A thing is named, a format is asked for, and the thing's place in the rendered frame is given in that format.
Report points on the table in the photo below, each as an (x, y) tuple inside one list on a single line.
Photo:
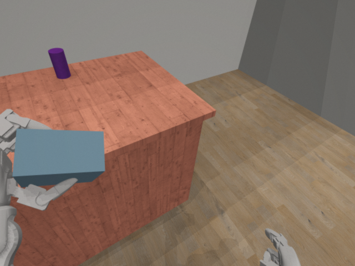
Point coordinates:
[(152, 124)]

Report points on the robot left hand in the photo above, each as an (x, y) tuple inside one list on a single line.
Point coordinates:
[(32, 195)]

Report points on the left robot forearm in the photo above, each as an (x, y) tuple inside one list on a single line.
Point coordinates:
[(10, 235)]

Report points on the robot right hand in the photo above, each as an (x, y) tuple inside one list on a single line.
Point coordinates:
[(286, 255)]

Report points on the sponge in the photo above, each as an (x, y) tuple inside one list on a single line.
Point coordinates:
[(48, 157)]

